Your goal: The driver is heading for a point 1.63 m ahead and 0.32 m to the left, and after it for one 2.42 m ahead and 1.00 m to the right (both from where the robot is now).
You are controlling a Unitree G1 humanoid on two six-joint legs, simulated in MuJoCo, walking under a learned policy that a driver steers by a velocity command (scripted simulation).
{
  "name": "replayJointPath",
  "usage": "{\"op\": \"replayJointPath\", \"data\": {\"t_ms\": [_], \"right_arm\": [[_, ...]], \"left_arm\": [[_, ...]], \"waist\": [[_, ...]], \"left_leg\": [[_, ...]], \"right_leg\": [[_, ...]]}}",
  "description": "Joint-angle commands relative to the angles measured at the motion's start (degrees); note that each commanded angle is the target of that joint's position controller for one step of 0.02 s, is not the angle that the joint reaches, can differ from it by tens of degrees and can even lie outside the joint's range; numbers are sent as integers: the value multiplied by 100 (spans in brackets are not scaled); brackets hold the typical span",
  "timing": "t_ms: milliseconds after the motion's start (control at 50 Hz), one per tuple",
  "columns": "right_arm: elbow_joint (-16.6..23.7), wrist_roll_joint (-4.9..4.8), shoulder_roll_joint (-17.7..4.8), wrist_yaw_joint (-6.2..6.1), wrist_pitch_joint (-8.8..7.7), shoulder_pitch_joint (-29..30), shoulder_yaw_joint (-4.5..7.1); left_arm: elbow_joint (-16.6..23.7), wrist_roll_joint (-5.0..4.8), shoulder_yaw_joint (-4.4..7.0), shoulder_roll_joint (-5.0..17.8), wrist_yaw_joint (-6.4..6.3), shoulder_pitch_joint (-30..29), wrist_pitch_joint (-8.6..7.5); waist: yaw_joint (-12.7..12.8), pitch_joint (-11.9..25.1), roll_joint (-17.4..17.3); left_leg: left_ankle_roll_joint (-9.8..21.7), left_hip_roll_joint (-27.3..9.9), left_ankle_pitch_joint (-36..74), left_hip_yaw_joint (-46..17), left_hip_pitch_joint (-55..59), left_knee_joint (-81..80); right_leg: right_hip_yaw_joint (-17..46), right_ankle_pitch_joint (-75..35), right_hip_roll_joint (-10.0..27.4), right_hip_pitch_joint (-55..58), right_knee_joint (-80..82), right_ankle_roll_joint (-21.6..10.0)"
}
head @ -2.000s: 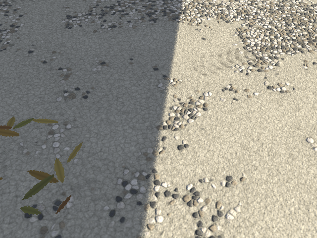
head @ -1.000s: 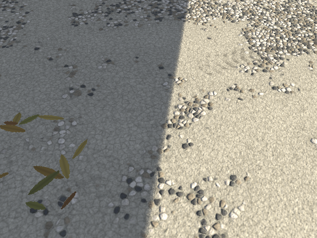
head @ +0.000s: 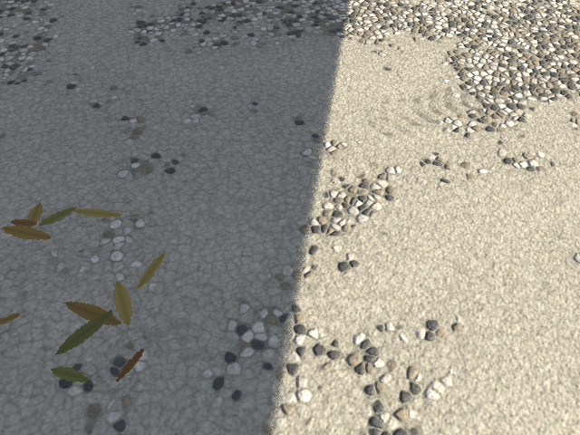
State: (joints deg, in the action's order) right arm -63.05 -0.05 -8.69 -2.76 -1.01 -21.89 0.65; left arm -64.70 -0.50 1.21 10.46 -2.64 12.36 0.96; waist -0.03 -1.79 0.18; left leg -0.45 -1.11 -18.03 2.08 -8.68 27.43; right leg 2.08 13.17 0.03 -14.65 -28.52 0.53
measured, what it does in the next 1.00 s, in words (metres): walks ahead, turning left: left foot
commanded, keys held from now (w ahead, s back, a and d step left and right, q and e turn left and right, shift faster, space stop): w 0.34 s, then w+q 0.66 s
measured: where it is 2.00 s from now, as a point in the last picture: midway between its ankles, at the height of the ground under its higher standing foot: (216, 265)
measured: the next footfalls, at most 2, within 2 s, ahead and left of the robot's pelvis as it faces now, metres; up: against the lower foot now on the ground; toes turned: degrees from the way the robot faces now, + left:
left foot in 0.70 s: +0.45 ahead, +0.12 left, +0.00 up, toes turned +11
right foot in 1.18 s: +0.76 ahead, +0.02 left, +0.00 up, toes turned +27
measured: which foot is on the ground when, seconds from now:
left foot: down 0.00-0.22, up 0.24-0.68, down 0.70-1.00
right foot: down 0.00-0.70, up 0.72-1.00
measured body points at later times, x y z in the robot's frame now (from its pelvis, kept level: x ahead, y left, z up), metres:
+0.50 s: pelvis +0.15 -0.03 +0.00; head +0.17 -0.04 +0.45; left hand +0.05 +0.19 -0.14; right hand +0.29 -0.27 -0.13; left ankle +0.27 +0.13 -0.67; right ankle +0.04 -0.12 -0.74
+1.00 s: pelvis +0.44 +0.06 +0.01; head +0.46 +0.08 +0.46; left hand +0.55 +0.36 -0.09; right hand +0.57 -0.19 -0.11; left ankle +0.41 +0.11 -0.74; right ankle +0.66 -0.09 -0.67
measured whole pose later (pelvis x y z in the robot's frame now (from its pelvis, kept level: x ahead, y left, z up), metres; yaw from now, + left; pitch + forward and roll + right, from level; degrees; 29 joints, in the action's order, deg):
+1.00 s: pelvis +0.44 +0.06 +0.01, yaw +18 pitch +2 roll +0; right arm -48.2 -0.9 -14.1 0.4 -4.4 -18.1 3.7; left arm -45.2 0.8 3.1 15.9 -1.4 3.2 -6.7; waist -3.1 -0.9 1.7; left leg 6.3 7.7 -10.2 -5.1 -9.7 18.8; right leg 6.1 2.0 6.4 -38.9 -43.5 2.0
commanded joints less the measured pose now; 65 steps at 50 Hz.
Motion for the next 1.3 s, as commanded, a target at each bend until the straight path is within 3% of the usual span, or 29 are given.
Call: {"op": "replayJointPath", "data": {"t_ms": [20,120,200,220,240,260,280,320,380,480,580,640,680,700,720,740,760,780,800,860,920,1060,1140,1180,1200,1220,1240,1260,1300], "right_arm": [[11,-61,-624,-55,20,-651,141],[162,-146,-1193,-27,-173,-844,382],[464,-219,-1042,95,-205,-107,352],[560,-195,-989,110,-244,72,322],[745,-156,-627,120,-327,215,224],[911,-209,-398,122,-455,289,168],[958,-310,-573,168,-531,346,212],[942,-250,-695,241,-622,420,255],[904,-203,-763,333,-530,516,368],[1464,-179,-406,407,-395,1771,201],[1896,-172,-524,578,-396,2540,142],[1964,-163,-840,669,-415,2147,294],[1586,-197,-1405,664,-367,582,605],[1473,-170,-1908,542,-287,-181,770],[1626,-118,-2227,523,-301,-65,784],[1546,-42,-1750,501,-323,-116,663],[1578,-26,-1447,481,-379,173,589],[1708,-43,-1288,520,-445,712,525],[1832,-24,-1122,531,-482,1096,467],[1902,-47,-1171,468,-474,1198,445],[1882,-59,-1427,321,-471,820,512],[1787,-158,-1481,224,-348,113,539],[1745,-93,-1418,160,-270,-48,517],[1825,-54,-1231,186,-260,87,437],[1961,31,-1037,207,-283,162,337],[1920,-161,-670,249,-364,-819,230],[1837,-256,-1183,230,-397,-711,291],[1959,-255,-1508,230,-404,24,371],[2150,-59,-1349,229,-425,669,360]], "left_arm": [[59,-51,108,541,-28,345,-28],[456,-94,75,284,171,-210,-443],[69,-156,189,355,249,914,-600],[-117,-122,296,563,249,1559,-592],[-210,-130,470,1184,230,2410,-609],[-213,-41,440,1336,303,2752,-711],[-49,-11,299,966,293,2098,-798],[236,-20,173,673,344,1290,-821],[213,40,62,413,302,1451,-701],[300,137,94,792,117,1493,-664],[319,13,161,973,90,1681,-676],[458,49,227,1198,59,1469,-582],[657,91,247,1321,37,1214,-482],[865,161,178,1178,59,1231,-538],[1076,114,-71,294,201,1785,-773],[1229,-78,55,825,301,1153,-1069],[1472,-253,123,1075,312,623,-1161],[1534,-187,140,1084,255,401,-1181],[1505,-81,233,1180,185,375,-1108],[1650,65,276,967,147,537,-842],[1994,175,279,921,92,-224,-761],[2518,27,231,881,216,-1591,-855],[2581,31,284,1101,357,-1496,-1003],[2350,100,409,1350,329,-502,-1062],[2239,154,495,1686,292,511,-1056],[1881,130,657,2119,326,1249,-955],[1901,-18,531,1541,367,1236,-927],[1999,-35,430,1186,359,859,-900],[2092,51,336,1034,376,260,-829]], "waist": [[-18,-315,-267],[-210,-1058,-1056],[429,-776,-621],[679,-525,-204],[935,-159,1320],[918,90,1757],[535,-326,885],[218,-506,290],[144,-419,446],[278,-701,298],[335,-803,296],[-101,-205,609],[-942,751,694],[-1134,1296,-101],[-452,2208,-1544],[-753,2251,-964],[-631,1396,-765],[-306,817,74],[-60,641,279],[275,298,12],[102,63,-149],[-444,123,-496],[-341,242,-668],[169,804,-717],[604,1612,-218],[301,2264,1761],[448,1891,1300],[541,1019,667],[276,261,86]], "left_leg": [[326,-52,-1700,-201,-708,-701],[1406,-1893,-2973,-2618,-701,-1912],[809,-956,-1466,-1148,-1484,-922],[623,-600,-546,-672,-1889,107],[245,78,-223,215,-2829,2311],[259,373,-1270,-329,-3580,3882],[426,-43,-999,-757,-4086,4701],[624,-480,126,-687,-4154,4577],[511,-650,764,-390,-3694,3869],[314,-467,1641,-220,-3599,2162],[575,-259,1949,114,-3087,1010],[915,231,1365,510,-2167,988],[1205,635,1320,513,-4,714],[1532,-331,892,-1134,1661,516],[2830,-1957,-86,-4893,3314,-662],[2546,-1803,-327,-5159,3203,-1253],[2199,-1589,55,-4142,2490,-1215],[2000,-1323,833,-3356,1369,-1308],[1840,-1077,1352,-2761,585,-1358],[1843,-761,1871,-2097,-644,-1654],[1786,-536,1929,-1738,-1025,-1758],[1301,-439,1266,-1986,-480,-1219],[1221,-806,1702,-2442,410,-545],[994,-418,2780,-2210,324,475],[774,-67,2058,-1743,-447,2037],[327,778,-800,-1113,-2650,3892],[342,463,-1427,-1401,-3520,4608],[362,243,-910,-1391,-3777,4774],[317,-174,-196,-1001,-3513,4242]], "right_leg": [[-298,1624,-260,-70,70,-267],[-412,1169,105,-1515,-1902,-425],[-809,545,-228,709,-14,-509],[-279,381,13,1486,231,-555],[1857,1107,1266,2292,1242,-1101],[4086,1539,2230,2437,2033,-1782],[3828,1588,2341,2162,1952,-1747],[2307,883,1784,1791,1977,-1329],[791,-944,1238,1630,2019,-940],[-157,-1556,1156,1087,2305,-931],[-752,-2119,1414,1494,2273,-853],[-1099,-5247,1516,2102,1022,-646],[-1268,-5891,1285,1547,-1260,-406],[-1289,-3770,935,13,-3183,-202],[-507,1513,-446,-2171,-5560,117],[635,1481,-166,-2745,-5963,-146],[519,1112,128,-3058,-5745,-311],[473,703,406,-2803,-5173,-330],[431,525,612,-2360,-4652,-309],[313,417,786,-1747,-3821,-84],[122,-512,657,-1934,-2578,187],[150,-1944,98,-1497,-166,171],[113,-1216,69,-1284,237,-102],[96,-1186,162,200,459,-509],[1021,-1231,1069,1710,271,-938],[3546,-238,2247,3720,616,-1970],[4250,1115,2337,3617,1058,-1841],[3428,1155,2071,2866,1176,-1539],[2306,-134,1618,1515,1456,-1380]]}}
Over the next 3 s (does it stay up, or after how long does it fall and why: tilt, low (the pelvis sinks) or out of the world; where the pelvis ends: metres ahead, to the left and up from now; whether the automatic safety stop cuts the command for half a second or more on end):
stays up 1.48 0.31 0.01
